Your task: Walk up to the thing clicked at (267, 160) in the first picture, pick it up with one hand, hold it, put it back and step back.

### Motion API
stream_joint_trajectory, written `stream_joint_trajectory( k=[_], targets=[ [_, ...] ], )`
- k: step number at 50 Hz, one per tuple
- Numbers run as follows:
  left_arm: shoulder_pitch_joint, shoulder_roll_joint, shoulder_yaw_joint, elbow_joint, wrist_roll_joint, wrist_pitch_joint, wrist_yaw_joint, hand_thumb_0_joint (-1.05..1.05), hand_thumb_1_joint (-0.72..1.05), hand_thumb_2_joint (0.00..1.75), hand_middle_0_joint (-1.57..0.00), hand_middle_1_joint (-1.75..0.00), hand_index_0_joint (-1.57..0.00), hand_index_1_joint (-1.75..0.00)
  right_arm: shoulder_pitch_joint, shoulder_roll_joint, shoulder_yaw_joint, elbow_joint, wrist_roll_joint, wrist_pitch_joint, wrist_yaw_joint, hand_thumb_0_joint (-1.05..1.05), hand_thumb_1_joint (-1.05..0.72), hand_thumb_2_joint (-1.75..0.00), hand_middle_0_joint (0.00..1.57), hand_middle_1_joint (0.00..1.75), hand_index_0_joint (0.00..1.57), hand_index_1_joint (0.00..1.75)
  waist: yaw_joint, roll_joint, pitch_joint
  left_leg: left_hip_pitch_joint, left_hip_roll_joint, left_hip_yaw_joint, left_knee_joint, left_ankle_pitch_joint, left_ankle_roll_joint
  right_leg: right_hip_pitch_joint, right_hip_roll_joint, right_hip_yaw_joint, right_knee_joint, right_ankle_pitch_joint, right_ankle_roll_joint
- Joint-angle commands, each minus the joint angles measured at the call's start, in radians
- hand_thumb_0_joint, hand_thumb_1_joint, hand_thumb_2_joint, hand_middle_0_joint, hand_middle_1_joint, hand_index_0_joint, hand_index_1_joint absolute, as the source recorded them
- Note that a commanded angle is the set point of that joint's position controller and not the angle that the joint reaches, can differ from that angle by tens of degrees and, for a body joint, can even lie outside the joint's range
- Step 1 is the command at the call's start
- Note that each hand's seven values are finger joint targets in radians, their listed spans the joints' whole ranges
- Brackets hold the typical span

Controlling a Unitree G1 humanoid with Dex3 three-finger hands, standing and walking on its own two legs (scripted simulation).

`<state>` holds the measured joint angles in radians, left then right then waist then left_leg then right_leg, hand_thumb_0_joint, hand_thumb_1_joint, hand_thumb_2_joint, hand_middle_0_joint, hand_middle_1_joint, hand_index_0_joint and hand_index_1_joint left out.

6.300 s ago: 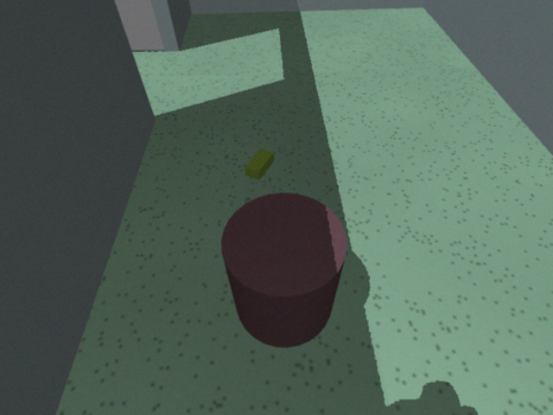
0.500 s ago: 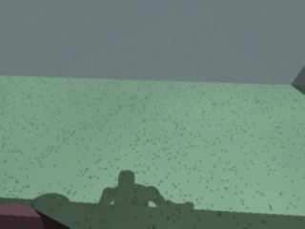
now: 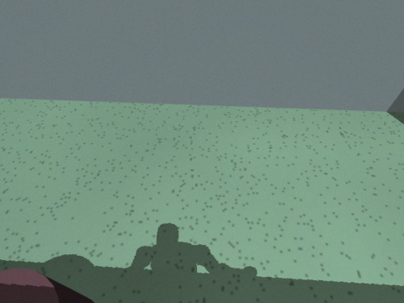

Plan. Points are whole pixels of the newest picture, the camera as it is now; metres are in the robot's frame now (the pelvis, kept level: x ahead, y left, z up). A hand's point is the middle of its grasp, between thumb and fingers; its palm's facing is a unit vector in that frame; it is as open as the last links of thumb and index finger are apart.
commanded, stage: stand
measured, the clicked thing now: out of the picture +0.09 +1.40 -0.75
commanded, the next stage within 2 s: walk up in 0.30 s
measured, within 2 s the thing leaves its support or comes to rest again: neither
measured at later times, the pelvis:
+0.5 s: pelvis +0.02 -0.02 -0.01, yaw -2 degrees
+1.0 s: pelvis +0.10 -0.03 -0.02, yaw -1 degrees
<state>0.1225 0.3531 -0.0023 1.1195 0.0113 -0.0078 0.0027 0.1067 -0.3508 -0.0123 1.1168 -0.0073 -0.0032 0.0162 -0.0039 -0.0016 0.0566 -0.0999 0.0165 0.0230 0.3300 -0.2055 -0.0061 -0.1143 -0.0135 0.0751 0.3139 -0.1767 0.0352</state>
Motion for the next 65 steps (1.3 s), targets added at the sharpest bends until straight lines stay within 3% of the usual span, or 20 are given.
stream_joint_trajectory(
  k=[1,14,15,17,19,22,24,26,27,28,29,30,35,41,44,46,47,48,52,65],
  targets=[
    [-0.029,0.212,0.038,-0.054,-0.001,-0.024,0.012,0.0,0.9,0.9,-0.2,-0.3,-0.2,-0.3,-0.023,-0.21,-0.039,-0.058,0.0,-0.023,-0.02,0.0,-0.9,-0.9,0.2,0.3,0.2,0.3,-0.004,0.001,-0.081,0.023,0.115,-0.081,-0.046,0.158,0.029,0.001,-0.105,0.052,-0.026,0.208,-0.048],
    [-0.027,0.209,0.035,-0.056,-0.003,-0.023,0.013,0.0,0.9,0.9,-0.2,-0.3,-0.2,-0.3,-0.025,-0.213,-0.04,-0.059,-0.001,-0.024,-0.021,0.0,-0.9,-0.9,0.2,0.3,0.2,0.3,-0.002,0.006,-0.087,0.035,0.116,-0.08,-0.042,0.198,0.028,0.006,-0.105,0.047,-0.019,0.224,-0.047],
    [0.012,0.255,0.07,-0.107,0.005,-0.029,-0.006,0.0,0.9,0.9,-0.2,-0.3,-0.2,-0.3,0.034,-0.271,-0.08,-0.11,-0.012,-0.032,-0.005,0.0,-0.9,-0.9,0.2,0.3,0.2,0.3,-0.016,0.022,-0.164,0.1,0.072,-0.058,-0.001,-0.218,0.08,0.002,-0.024,0.006,0.066,-0.162,-0.083],
    [-0.049,0.228,0.076,-0.125,0.019,-0.022,-0.022,0.0,0.9,0.9,-0.2,-0.3,-0.2,-0.3,0.121,-0.307,-0.107,-0.094,-0.021,-0.031,-0.001,0.0,-0.9,-0.9,0.2,0.3,0.2,0.3,-0.066,0.127,-0.017,0.139,0.203,-0.248,-0.143,-0.555,0.16,-0.314,0.037,-0.066,0.257,-0.331,-0.071],
    [-0.059,0.242,0.09,-0.163,0.022,-0.02,-0.027,0.0,0.9,0.9,-0.2,-0.3,-0.2,-0.3,0.126,-0.34,-0.13,-0.129,-0.026,-0.039,-0.001,0.0,-0.9,-0.9,0.2,0.3,0.2,0.3,-0.064,0.134,0.141,0.039,0.388,-0.409,-0.249,-0.509,0.272,-0.471,-0.027,-0.023,0.5,-0.338,-0.057],
    [-0.002,0.221,0.09,-0.179,0.013,-0.038,-0.049,0.0,0.9,0.9,-0.2,-0.3,-0.2,-0.3,0.085,-0.294,-0.124,-0.18,-0.036,-0.048,0.005,0.0,-0.9,-0.9,0.2,0.3,0.2,0.3,-0.021,0.14,0.101,0.065,0.295,-0.231,-0.165,-0.269,0.231,-0.392,-0.07,-0.024,0.371,-0.286,-0.064],
    [0.066,0.214,0.102,-0.171,0.017,-0.046,-0.058,0.0,0.9,0.9,-0.2,-0.3,-0.2,-0.3,0.051,-0.288,-0.124,-0.224,-0.035,-0.042,0.017,0.0,-0.9,-0.9,0.2,0.3,0.2,0.3,0.003,0.178,0.046,-0.024,0.231,-0.121,-0.085,-0.154,0.189,-0.175,-0.036,-0.081,0.242,-0.189,-0.057],
    [0.223,0.211,0.113,-0.119,0.02,-0.052,-0.037,0.0,0.9,0.9,-0.2,-0.3,-0.2,-0.3,-0.001,-0.231,-0.105,-0.261,-0.023,-0.023,0.017,0.0,-0.9,-0.9,0.2,0.3,0.2,0.3,0.082,0.083,-0.027,-0.163,0.133,0.009,0.162,-0.038,0.123,0.113,0.038,-0.15,0.111,0.013,-0.045],
    [0.278,0.262,0.135,-0.11,0.025,-0.057,-0.02,0.0,0.9,0.9,-0.2,-0.3,-0.2,-0.3,0.061,-0.17,-0.081,-0.269,-0.011,-0.018,0.013,0.0,-0.9,-0.9,0.2,0.3,0.2,0.3,0.094,-0.091,-0.058,-0.276,0.06,0.059,0.363,-0.145,0.078,0.233,-0.017,-0.027,0.037,-0.023,-0.048],
    [0.305,0.376,0.159,-0.138,0.028,-0.066,-0.003,0.0,0.9,0.9,-0.2,-0.3,-0.2,-0.3,0.082,-0.111,-0.06,-0.294,-0.005,-0.008,0.009,0.0,-0.9,-0.9,0.2,0.3,0.2,0.3,0.104,-0.331,-0.041,-0.451,-0.084,0.009,0.609,-0.429,0.035,0.189,-0.286,0.446,-0.158,-0.233,-0.112],
    [0.219,0.416,0.155,-0.186,0.031,-0.062,-0.003,0.0,0.9,0.9,-0.2,-0.3,-0.2,-0.3,0.11,-0.217,-0.09,-0.269,-0.008,0.009,-0.005,0.0,-0.9,-0.9,0.2,0.3,0.2,0.3,0.076,-0.155,0.0,-0.377,-0.036,-0.144,0.704,-0.426,0.036,0.02,-0.388,0.564,-0.155,-0.352,-0.249],
    [0.15,0.364,0.143,-0.221,0.018,-0.061,-0.004,0.0,0.9,0.9,-0.2,-0.3,-0.2,-0.3,0.155,-0.241,-0.095,-0.243,0.004,0.008,-0.006,0.0,-0.9,-0.9,0.2,0.3,0.2,0.3,0.038,-0.084,0.037,-0.393,-0.009,-0.167,0.768,-0.363,0.041,0.014,-0.359,0.459,-0.11,-0.251,-0.291],
    [0.118,0.256,0.108,-0.265,0.007,-0.074,0.011,0.0,0.9,0.9,-0.2,-0.3,-0.2,-0.3,0.237,-0.206,-0.085,-0.215,0.0,0.014,0.001,0.0,-0.9,-0.9,0.2,0.3,0.2,0.3,0.002,-0.087,0.006,-0.317,0.025,-0.176,0.635,-0.22,0.009,-0.029,-0.228,0.094,-0.025,0.266,-0.236],
    [0.079,0.261,0.102,-0.284,0.0,-0.056,0.023,0.0,0.9,0.9,-0.2,-0.3,-0.2,-0.3,0.191,-0.187,-0.081,-0.222,-0.004,0.019,-0.007,0.0,-0.9,-0.9,0.2,0.3,0.2,0.3,0.004,-0.141,-0.051,-0.156,0.024,-0.057,0.358,-0.118,0.013,-0.071,-0.234,0.007,0.133,0.55,-0.216],
    [0.041,0.267,0.093,-0.288,-0.015,-0.037,0.024,0.0,0.9,0.9,-0.2,-0.3,-0.2,-0.3,0.195,-0.203,-0.089,-0.22,-0.008,0.007,-0.01,0.0,-0.9,-0.9,0.2,0.3,0.2,0.3,-0.028,-0.103,-0.067,-0.041,0.012,-0.038,0.185,0.103,0.042,-0.148,-0.198,-0.006,0.25,0.423,-0.159],
    [0.087,0.204,0.076,-0.288,-0.033,-0.022,0.024,0.0,0.9,0.9,-0.2,-0.3,-0.2,-0.3,0.131,-0.288,-0.1,-0.251,-0.015,-0.01,-0.017,0.0,-0.9,-0.9,0.2,0.3,0.2,0.3,0.022,0.096,-0.106,-0.052,0.208,-0.309,0.083,0.36,0.119,-0.16,-0.045,-0.068,0.367,0.087,-0.069],
    [0.109,0.206,0.073,-0.256,-0.037,-0.011,0.026,0.0,0.9,0.9,-0.2,-0.3,-0.2,-0.3,0.069,-0.307,-0.095,-0.257,0.001,-0.014,-0.016,0.0,-0.9,-0.9,0.2,0.3,0.2,0.3,0.034,0.131,-0.118,-0.121,0.262,-0.356,0.093,0.315,0.199,-0.097,0.003,-0.075,0.371,-0.129,-0.063],
    [0.115,0.207,0.072,-0.221,-0.027,-0.012,0.029,0.0,0.9,0.9,-0.2,-0.3,-0.2,-0.3,0.03,-0.284,-0.086,-0.251,0.004,-0.013,-0.014,0.0,-0.9,-0.9,0.2,0.3,0.2,0.3,0.046,0.141,-0.108,-0.163,0.259,-0.35,0.109,0.315,0.2,-0.039,-0.005,-0.063,0.321,-0.198,-0.068],
    [0.05,0.252,0.071,-0.186,-0.015,-0.03,0.02,0.0,0.9,0.9,-0.2,-0.3,-0.2,-0.3,0.012,-0.229,-0.059,-0.219,0.015,-0.004,-0.015,0.0,-0.9,-0.9,0.2,0.3,0.2,0.3,0.018,0.129,-0.102,-0.148,0.105,-0.168,0.148,0.198,0.065,-0.023,-0.093,0.008,0.177,0.086,-0.092],
    [-0.072,0.227,0.049,-0.097,-0.008,-0.035,0.009,0.0,0.9,0.9,-0.2,-0.3,-0.2,-0.3,-0.083,-0.213,-0.043,-0.136,0.015,-0.007,-0.005,0.0,-0.9,-0.9,0.2,0.3,0.2,0.3,0.003,0.001,-0.103,-0.004,0.101,-0.133,0.059,0.209,0.049,-0.029,-0.113,0.005,0.01,0.106,-0.063]
  ],
)
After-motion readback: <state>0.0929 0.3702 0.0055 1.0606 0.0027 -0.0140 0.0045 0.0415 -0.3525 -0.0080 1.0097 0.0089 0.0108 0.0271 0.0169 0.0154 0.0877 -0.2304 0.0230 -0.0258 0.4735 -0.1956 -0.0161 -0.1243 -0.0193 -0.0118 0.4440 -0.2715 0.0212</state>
